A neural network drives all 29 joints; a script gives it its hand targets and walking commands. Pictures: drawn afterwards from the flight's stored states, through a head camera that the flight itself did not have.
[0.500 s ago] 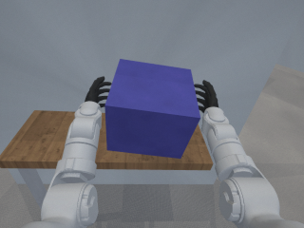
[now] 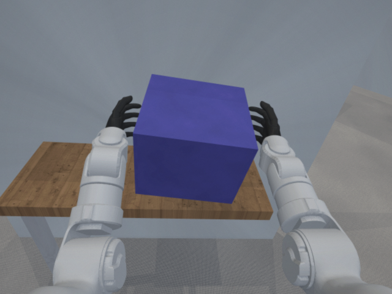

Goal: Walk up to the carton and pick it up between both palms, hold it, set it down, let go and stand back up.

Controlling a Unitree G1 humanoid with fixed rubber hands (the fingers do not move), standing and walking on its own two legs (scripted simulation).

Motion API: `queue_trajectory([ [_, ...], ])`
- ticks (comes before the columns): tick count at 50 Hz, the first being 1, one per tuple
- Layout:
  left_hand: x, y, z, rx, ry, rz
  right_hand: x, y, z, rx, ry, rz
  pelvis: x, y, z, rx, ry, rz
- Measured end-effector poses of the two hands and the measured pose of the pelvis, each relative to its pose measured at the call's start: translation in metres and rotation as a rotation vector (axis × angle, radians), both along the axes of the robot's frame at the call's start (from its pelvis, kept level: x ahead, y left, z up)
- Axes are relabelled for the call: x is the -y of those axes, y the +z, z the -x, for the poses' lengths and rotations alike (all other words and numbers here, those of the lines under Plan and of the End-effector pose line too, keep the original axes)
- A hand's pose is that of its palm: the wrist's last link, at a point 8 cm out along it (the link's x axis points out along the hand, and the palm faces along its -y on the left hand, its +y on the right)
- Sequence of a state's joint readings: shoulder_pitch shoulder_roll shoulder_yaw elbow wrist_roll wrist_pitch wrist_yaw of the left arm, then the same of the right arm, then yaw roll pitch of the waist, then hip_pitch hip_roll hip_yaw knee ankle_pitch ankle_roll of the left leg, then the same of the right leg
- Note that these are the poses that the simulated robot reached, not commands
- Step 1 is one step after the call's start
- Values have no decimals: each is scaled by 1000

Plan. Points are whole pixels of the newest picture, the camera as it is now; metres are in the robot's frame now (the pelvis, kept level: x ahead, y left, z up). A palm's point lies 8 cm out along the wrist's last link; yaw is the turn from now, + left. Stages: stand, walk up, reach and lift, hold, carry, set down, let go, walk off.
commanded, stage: hold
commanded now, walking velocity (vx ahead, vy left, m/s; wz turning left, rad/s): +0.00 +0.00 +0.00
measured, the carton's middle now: (191, 138) +0.43 +0.02 +0.15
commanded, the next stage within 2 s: set down in 1.98 s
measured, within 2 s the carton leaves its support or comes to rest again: neither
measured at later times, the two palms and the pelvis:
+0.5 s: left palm (115, 132) +0.37 +0.18 +0.19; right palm (267, 138) +0.38 -0.14 +0.20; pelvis +0.00 +0.00 +0.00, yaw +0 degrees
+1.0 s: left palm (114, 131) +0.36 +0.18 +0.20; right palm (268, 138) +0.37 -0.14 +0.20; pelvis +0.00 +0.00 +0.00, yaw +0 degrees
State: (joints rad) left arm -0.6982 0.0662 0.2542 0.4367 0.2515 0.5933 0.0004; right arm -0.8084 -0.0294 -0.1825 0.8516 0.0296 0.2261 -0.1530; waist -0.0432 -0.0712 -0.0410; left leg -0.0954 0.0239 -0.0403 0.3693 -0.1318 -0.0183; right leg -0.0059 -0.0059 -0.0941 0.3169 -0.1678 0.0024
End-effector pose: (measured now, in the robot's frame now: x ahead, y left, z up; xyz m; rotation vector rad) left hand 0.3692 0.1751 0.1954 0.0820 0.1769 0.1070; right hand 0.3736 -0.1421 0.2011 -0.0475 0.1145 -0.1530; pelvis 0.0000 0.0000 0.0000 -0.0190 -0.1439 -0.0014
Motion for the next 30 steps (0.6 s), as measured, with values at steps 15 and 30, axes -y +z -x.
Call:
queue_trajectory([
  [15, -4, 10, 8, 27, 17, 0, -4, 10, 3, 27, 15, -14, 0, 0, 2, 5, 0, 0],
  [30, -2, 8, 3, 28, 23, -2, -3, 6, -3, 25, 17, -26, 1, 0, 0, 1, 0, -1],
])
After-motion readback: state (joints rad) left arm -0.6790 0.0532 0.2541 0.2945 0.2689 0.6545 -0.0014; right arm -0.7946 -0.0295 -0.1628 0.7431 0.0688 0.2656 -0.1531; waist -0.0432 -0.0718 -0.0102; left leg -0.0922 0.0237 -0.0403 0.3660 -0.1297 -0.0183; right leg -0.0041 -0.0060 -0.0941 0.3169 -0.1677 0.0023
